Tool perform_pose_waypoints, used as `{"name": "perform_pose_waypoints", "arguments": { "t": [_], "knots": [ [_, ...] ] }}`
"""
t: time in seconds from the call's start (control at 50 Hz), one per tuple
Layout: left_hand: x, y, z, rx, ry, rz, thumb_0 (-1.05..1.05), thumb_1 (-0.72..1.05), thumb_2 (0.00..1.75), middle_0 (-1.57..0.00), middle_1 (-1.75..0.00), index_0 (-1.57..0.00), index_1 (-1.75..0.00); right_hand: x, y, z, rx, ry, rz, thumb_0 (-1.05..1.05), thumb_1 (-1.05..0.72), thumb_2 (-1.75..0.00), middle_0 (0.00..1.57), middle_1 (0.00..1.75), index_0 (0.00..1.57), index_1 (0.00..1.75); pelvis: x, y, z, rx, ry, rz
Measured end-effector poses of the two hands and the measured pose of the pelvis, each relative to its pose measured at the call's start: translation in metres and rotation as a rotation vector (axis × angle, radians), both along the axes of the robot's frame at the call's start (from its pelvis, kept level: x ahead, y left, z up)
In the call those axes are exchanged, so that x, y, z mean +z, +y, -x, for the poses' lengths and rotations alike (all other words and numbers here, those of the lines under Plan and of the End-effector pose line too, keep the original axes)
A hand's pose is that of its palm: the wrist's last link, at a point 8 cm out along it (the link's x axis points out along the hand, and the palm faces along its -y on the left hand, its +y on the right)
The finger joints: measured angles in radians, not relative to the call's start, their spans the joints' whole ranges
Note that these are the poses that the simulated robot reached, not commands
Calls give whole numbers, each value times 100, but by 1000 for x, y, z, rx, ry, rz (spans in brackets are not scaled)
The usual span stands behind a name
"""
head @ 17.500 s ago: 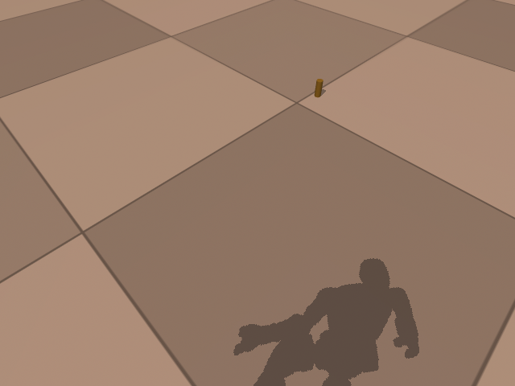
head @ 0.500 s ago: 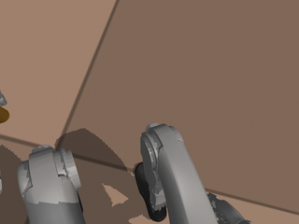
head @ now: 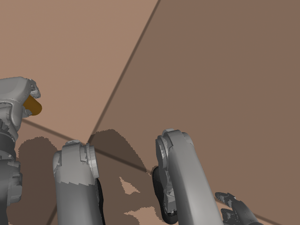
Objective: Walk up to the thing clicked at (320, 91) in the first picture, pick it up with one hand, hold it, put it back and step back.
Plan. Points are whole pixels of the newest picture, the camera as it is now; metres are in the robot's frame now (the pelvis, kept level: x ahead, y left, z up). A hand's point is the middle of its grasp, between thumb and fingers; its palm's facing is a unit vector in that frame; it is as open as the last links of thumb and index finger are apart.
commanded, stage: settle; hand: left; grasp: from above
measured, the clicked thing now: (26, 102) +0.45 +0.32 -0.18
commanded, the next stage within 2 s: lift in 0.18 s
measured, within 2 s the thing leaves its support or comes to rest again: neither
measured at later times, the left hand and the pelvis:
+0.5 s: hand (9, 100) +0.43 +0.32 -0.09, palm faces -0.44 -0.08 -0.89, open 7.0 cm; pelvis -0.01 +0.00 +0.03, yaw +2 degrees
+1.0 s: hand out of the picture +0.37 +0.31 +0.06, palm faces -0.41 -0.12 -0.91, open 7.0 cm; pelvis +0.00 +0.01 +0.15, yaw +4 degrees
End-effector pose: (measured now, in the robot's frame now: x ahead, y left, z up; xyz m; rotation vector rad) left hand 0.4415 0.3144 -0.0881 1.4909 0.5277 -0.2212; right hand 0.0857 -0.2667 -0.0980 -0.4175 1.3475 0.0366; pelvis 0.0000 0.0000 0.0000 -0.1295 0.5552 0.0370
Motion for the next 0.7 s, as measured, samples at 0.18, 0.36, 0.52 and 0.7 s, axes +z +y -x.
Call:
{"name": "perform_pose_waypoints", "arguments": {
  "t": [0.18,0.36,0.52,0.7],
  "knots": [
    [18,0,2,-27,-28,-6,-2,29,43,-95,-58,-92,-55,12,-4,12,-30,9,47,1,-92,-91,20,30,20,30,7,1,5,9,-4,-3],
    [35,0,1,-20,-36,-20,-2,29,44,-95,-58,-93,-55,18,2,24,-69,11,49,1,-92,-91,20,30,20,30,16,3,9,17,5,-5],
    [60,1,8,11,-12,-6,-2,29,44,-95,-58,-93,-55,29,10,26,-113,4,26,1,-93,-91,20,30,20,30,34,4,9,26,16,-9],
    [104,2,27,-12,-11,13,-2,28,45,-95,-58,-93,-56,59,12,8,-124,-45,14,1,-93,-91,20,30,20,30,67,5,7,35,23,-14]
  ]
}}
